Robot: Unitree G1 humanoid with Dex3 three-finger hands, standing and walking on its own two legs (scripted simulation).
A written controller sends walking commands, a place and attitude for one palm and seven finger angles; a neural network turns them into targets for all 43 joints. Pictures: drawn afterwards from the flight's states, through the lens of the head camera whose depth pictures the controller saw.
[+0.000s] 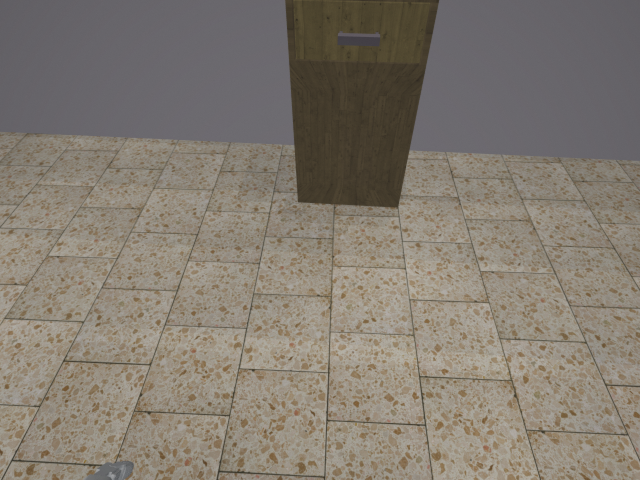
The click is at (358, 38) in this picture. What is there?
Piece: drawer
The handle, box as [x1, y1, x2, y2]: [338, 31, 379, 45]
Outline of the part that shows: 338,33 338,44 379,44 378,32 375,32 374,34 343,33 342,31 340,31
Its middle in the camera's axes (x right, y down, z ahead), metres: +0.12 -0.65 +1.24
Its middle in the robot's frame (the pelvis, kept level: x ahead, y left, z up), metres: +1.37 -0.05 -0.01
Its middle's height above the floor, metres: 0.77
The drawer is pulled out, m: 0.00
